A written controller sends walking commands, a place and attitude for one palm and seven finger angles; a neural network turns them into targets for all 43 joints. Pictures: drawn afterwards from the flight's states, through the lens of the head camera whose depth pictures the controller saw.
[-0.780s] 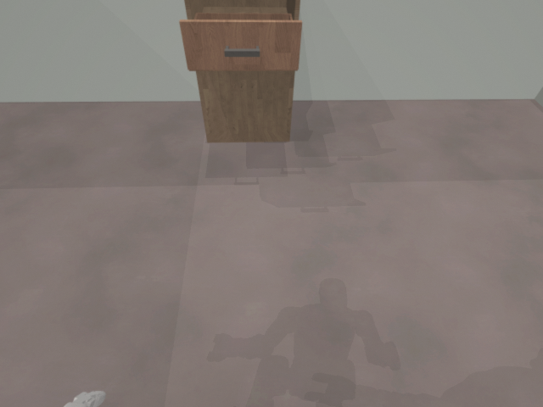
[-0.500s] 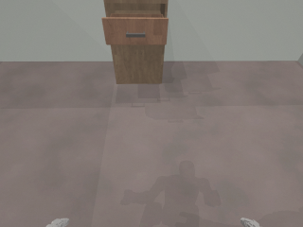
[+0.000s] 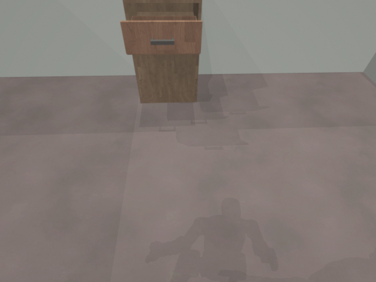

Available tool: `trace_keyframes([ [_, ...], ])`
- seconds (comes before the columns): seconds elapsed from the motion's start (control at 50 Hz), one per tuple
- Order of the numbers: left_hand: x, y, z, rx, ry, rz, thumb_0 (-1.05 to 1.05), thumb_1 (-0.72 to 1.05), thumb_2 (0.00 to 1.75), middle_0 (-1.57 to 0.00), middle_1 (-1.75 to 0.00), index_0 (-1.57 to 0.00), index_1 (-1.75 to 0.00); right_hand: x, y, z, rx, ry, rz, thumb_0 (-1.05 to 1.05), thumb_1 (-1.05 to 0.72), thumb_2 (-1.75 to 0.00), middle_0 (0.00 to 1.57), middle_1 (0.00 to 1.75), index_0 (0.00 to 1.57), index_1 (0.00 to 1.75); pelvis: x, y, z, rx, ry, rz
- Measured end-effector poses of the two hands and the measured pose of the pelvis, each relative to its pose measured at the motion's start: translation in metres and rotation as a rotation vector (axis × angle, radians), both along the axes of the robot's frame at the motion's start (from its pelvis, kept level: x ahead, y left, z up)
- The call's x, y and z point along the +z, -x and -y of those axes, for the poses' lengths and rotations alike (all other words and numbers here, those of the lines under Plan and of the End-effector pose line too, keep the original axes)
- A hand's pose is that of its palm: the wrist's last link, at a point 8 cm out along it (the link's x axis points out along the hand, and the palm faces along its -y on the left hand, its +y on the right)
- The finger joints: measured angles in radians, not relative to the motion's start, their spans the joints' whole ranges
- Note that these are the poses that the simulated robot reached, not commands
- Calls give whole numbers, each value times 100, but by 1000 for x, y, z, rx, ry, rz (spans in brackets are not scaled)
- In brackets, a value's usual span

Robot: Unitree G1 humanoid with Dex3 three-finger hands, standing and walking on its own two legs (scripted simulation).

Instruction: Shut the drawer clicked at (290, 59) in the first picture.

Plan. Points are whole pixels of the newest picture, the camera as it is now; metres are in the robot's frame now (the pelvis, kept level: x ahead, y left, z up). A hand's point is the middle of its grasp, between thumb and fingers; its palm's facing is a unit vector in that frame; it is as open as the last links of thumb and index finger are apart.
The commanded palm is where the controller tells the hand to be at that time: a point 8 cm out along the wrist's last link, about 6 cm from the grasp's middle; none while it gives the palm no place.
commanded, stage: stand and wait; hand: left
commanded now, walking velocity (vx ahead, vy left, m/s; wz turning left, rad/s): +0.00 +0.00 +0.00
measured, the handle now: (162, 40) +1.32 +0.21 -0.08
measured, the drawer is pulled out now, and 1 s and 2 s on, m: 0.30 0.30 0.30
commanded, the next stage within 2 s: look at it before walking up in 0.04 s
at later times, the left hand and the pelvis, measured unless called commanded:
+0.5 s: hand out of the picture +0.07 +0.24 -0.16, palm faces -0.03 -0.95 -0.32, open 7.4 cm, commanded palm none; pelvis -0.01 +0.00 +0.00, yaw +0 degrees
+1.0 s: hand out of the picture +0.04 +0.22 -0.18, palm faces -0.02 -0.97 -0.22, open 7.4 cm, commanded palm none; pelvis +0.02 +0.01 -0.01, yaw -2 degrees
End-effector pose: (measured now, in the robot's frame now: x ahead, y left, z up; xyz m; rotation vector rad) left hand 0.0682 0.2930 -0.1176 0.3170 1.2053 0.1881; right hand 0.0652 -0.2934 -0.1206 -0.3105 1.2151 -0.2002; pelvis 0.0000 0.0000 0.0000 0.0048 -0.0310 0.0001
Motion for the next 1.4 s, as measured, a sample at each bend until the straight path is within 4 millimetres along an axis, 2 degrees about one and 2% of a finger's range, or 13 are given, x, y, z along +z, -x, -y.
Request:
trace_keyframes([
  [0.26,0,-2,6,-14,13,22,1,91,90,-21,-30,-20,-30,1,7,-3,-2,-12,9,0,-90,-89,20,30,20,30,1,7,1,-4,0,-1],
  [0.5,-2,8,4,-8,17,-3,1,91,90,-21,-30,-20,-30,1,11,-5,-4,-10,0,0,-90,-89,20,30,20,30,1,9,-1,-5,0,-4],
  [0.82,-4,13,2,0,13,-18,1,91,90,-21,-30,-20,-30,1,8,-8,-9,-11,5,0,-90,-89,20,30,20,30,2,6,-3,-11,1,-1],
  [0.96,-23,28,21,27,87,-79,0,91,90,-20,-30,-20,-30,-14,22,-32,-35,-60,-46,0,-91,-89,20,30,20,30,-6,-12,-7,-26,9,-11],
  [1.08,-45,43,41,52,156,-204,0,91,90,-20,-30,-20,-30,-32,46,-61,-118,-112,-128,0,-91,-89,20,30,20,30,-17,-43,-12,-55,0,-21],
  [1.12,-45,36,49,37,163,-246,1,91,90,-20,-30,-20,-30,-34,57,-69,-168,-132,-151,0,-91,-89,20,30,20,30,-18,-55,-9,-76,-8,-21],
  [1.16,-43,18,57,17,167,-257,1,91,90,-20,-30,-20,-30,-34,69,-76,-212,-155,-195,0,-91,-89,20,30,20,30,-16,-66,-4,-84,-10,-22],
  [1.24,-42,-41,77,-6,173,-164,1,91,90,-20,-30,-20,-30,-37,89,-81,-254,-201,-339,0,-91,-89,20,30,20,30,-20,-93,11,-76,2,-23],
  [1.28,-46,-64,83,12,166,-86,1,91,90,-21,-30,-20,-30,-41,87,-77,-249,-216,-404,0,-91,-89,20,30,20,30,-26,-105,20,-55,3,-18],
  [1.3,-46,-72,86,28,166,-62,1,91,90,-21,-30,-20,-30,-40,80,-73,-242,-216,-422,0,-91,-89,20,30,20,30,-26,-112,22,-47,9,-14],
  [1.34,-42,-82,91,48,167,-49,0,91,90,-20,-30,-20,-30,-37,52,-64,-227,-206,-407,1,-91,-89,20,30,20,30,-21,-126,24,-42,15,-13],
  [1.4,-37,-88,98,57,176,-93,0,91,90,-20,-30,-20,-30,-32,-12,-51,-205,-181,-290,1,-91,-89,20,30,20,30,-11,-150,25,-43,17,-21],
])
